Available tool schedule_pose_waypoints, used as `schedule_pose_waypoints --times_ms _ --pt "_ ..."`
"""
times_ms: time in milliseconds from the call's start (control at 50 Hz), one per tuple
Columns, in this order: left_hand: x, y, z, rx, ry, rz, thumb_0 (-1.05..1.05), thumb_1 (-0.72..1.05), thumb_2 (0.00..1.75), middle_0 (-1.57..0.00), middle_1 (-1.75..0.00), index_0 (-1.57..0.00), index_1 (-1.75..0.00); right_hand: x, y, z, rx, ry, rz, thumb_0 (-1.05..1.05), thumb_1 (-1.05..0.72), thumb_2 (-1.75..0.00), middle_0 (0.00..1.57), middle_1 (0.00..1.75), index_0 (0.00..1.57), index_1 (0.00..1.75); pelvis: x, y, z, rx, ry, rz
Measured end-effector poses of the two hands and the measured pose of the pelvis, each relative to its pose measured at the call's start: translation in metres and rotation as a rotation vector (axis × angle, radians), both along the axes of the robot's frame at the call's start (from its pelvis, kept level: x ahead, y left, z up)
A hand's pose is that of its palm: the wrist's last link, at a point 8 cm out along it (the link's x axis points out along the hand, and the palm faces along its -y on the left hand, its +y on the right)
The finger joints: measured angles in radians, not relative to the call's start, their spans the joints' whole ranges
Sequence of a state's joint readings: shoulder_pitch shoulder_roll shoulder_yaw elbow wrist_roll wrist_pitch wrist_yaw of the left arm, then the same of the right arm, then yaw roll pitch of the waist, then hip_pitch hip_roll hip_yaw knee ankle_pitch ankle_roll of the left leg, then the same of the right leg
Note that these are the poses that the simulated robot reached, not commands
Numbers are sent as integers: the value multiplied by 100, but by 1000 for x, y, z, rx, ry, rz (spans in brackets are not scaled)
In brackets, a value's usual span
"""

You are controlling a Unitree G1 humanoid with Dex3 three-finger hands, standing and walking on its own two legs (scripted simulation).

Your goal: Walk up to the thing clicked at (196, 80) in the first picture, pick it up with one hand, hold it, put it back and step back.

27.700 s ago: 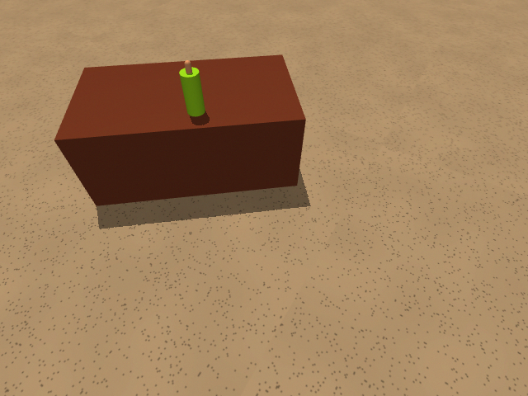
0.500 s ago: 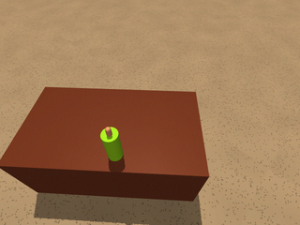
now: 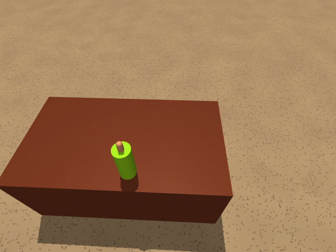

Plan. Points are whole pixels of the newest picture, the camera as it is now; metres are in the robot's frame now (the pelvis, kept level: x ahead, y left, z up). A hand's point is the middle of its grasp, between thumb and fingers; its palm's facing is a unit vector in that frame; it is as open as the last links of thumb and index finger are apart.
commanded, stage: stand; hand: left
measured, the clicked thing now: (123, 158) +0.48 +0.19 -0.25
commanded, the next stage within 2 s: step back in 0.38 s
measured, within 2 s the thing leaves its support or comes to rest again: neither
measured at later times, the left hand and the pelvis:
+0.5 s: hand out of the picture +0.07 +0.26 -0.16, palm faces +0.02 -0.93 -0.36, open 7.3 cm; pelvis -0.01 +0.00 -0.01, yaw +1 degrees
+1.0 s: hand out of the picture +0.04 +0.30 -0.18, palm faces -0.09 -0.92 -0.38, open 7.3 cm; pelvis -0.08 +0.04 -0.02, yaw -3 degrees
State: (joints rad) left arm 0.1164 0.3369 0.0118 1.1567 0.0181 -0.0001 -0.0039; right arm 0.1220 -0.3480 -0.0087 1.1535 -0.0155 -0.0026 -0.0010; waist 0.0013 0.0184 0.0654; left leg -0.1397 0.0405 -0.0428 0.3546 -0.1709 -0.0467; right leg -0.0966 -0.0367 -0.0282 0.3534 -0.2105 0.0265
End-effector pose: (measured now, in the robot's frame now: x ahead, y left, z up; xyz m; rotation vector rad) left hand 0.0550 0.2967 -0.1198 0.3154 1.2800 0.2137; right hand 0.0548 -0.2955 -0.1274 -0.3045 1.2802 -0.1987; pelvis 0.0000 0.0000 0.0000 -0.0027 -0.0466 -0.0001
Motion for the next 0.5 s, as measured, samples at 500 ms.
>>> schedule_pose_waypoints --times_ms 500 --pt "12 7 -2 14 -47 25 0 91 90 -21 -30 -21 -30 17 -8 -3 -16 -31 12 0 -91 -89 20 30 20 30 -12 0 -8 -10 8 9"
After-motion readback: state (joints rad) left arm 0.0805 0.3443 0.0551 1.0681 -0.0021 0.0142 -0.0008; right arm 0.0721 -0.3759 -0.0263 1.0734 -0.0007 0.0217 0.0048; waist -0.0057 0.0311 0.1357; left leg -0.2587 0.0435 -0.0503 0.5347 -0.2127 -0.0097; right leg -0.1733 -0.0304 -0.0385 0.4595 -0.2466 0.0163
